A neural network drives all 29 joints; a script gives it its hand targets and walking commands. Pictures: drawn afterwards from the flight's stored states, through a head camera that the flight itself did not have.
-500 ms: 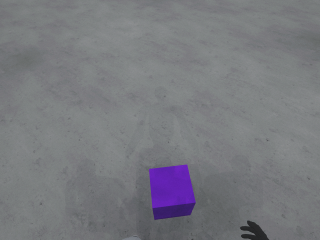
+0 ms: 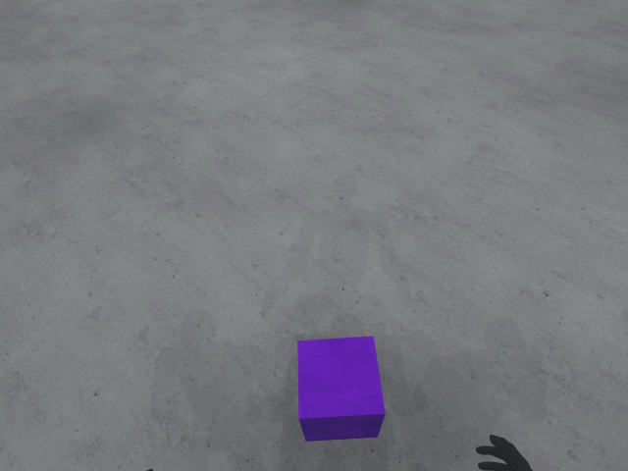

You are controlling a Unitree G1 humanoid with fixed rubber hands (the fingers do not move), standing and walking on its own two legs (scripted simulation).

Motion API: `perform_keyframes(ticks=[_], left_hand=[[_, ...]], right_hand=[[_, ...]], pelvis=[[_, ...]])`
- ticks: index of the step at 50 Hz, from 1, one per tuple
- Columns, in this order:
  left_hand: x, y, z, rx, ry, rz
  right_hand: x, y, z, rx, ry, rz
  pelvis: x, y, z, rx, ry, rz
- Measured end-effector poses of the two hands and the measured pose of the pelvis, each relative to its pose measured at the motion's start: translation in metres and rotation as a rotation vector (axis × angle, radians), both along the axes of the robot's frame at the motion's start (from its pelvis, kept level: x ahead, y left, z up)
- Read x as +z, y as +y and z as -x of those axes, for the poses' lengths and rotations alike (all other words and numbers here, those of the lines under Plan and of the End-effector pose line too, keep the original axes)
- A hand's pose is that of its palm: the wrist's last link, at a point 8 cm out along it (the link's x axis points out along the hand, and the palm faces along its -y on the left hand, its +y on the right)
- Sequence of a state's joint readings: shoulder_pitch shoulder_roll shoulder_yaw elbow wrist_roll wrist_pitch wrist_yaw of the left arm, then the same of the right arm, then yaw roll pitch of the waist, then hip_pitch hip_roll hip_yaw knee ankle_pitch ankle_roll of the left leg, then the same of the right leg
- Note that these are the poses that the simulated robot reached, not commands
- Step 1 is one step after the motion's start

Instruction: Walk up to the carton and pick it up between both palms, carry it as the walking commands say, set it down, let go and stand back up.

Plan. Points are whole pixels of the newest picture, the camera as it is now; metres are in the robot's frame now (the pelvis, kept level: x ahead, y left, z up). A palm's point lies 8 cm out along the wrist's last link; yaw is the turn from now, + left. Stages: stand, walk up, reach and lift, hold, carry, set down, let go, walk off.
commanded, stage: walk up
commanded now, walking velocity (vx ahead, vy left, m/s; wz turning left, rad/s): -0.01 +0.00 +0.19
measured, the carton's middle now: (338, 390) +0.42 -0.02 -0.64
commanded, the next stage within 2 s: stand in 1.44 s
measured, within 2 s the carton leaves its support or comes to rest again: neither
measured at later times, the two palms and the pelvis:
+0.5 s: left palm out of the picture +0.06 +0.27 -0.11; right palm out of the picture +0.09 -0.24 -0.12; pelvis -0.01 +0.00 +0.00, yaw +2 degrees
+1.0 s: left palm out of the picture +0.04 +0.28 -0.12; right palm out of the picture +0.08 -0.23 -0.11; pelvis -0.03 +0.01 +0.00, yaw +3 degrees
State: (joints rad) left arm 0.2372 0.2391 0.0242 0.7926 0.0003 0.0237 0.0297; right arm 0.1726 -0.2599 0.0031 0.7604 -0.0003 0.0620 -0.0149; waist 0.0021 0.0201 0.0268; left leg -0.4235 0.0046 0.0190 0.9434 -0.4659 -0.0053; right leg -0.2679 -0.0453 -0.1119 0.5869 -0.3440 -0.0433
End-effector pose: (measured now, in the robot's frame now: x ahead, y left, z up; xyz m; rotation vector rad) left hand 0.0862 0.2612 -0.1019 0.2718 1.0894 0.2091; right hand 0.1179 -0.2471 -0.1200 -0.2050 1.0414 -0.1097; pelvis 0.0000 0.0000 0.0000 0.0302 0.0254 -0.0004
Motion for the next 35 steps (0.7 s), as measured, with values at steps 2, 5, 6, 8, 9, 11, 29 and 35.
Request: perform_keyframes(ticks=[2, 5, 6, 8, 9, 11, 29, 35], left_hand=[[-0.002, 0.002, 0.002, 0.008, 0.001, 0.006], [-0.009, 0.007, 0.007, 0.023, 0.009, 0.022], [-0.012, 0.01, 0.009, 0.03, 0.011, 0.029], [-0.019, 0.015, 0.013, 0.041, 0.018, 0.043], [-0.021, 0.017, 0.014, 0.044, 0.026, 0.048], [-0.022, 0.017, 0.016, 0.045, 0.032, 0.058], [-0.013, 0.01, 0.029, 0.047, -0.005, 0.04], [-0.021, 0.022, 0.04, 0.063, 0.013, 0.069]], right_hand=[[0.002, 0.003, -0.004, 0.01, -0.005, 0.005], [0.004, 0.008, -0.007, 0.024, -0.008, 0.022], [0.005, 0.01, -0.007, 0.03, -0.011, 0.029], [0.005, 0.014, -0.006, 0.04, -0.013, 0.042], [0.006, 0.016, -0.004, 0.041, -0.014, 0.046], [0.009, 0.016, 0.001, 0.042, -0.011, 0.052], [0.003, 0.01, 0.024, 0.04, 0.003, 0.028], [0.009, 0.022, 0.035, 0.048, 0.014, 0.053]], pelvis=[[-0.001, 0.002, 0.0, 0.008, 0.001, 0.006], [-0.002, 0.008, 0.001, 0.021, 0.003, 0.02], [-0.004, 0.011, 0.0, 0.027, 0.001, 0.027], [-0.007, 0.015, 0.001, 0.037, -0.004, 0.038], [-0.007, 0.017, 0.001, 0.039, -0.006, 0.037], [-0.006, 0.018, 0.002, 0.04, -0.008, 0.039], [-0.005, 0.009, 0.018, 0.046, -0.027, 0.029], [-0.005, 0.022, 0.023, 0.059, -0.03, 0.052]])
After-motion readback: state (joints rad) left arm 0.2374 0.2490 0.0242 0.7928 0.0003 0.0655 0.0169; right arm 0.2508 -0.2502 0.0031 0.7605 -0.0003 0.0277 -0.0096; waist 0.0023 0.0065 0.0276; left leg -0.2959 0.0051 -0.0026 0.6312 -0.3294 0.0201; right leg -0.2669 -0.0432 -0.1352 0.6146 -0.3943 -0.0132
